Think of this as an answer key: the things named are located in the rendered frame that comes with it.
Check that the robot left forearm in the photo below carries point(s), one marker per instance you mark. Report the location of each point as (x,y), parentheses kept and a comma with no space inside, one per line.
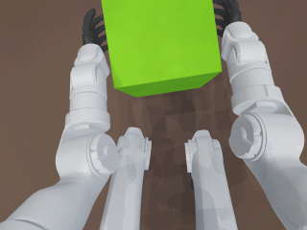
(88,94)

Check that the right robot shin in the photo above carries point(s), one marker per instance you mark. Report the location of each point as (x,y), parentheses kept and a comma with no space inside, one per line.
(215,142)

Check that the right robot upper arm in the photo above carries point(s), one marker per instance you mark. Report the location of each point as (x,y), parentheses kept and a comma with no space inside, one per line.
(270,144)

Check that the left robot upper arm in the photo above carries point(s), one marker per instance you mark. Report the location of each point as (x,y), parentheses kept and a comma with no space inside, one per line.
(84,164)

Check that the carton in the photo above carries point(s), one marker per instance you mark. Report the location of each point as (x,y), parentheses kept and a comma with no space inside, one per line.
(161,46)

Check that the left robot hand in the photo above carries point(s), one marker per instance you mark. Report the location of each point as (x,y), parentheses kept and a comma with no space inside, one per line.
(90,34)

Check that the right robot hand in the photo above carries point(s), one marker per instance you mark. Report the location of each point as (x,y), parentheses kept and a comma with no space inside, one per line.
(230,14)

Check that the robot right foot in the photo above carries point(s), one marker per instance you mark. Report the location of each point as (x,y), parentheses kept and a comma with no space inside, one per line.
(192,183)

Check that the robot right forearm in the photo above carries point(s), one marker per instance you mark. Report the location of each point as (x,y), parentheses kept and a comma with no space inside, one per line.
(250,73)

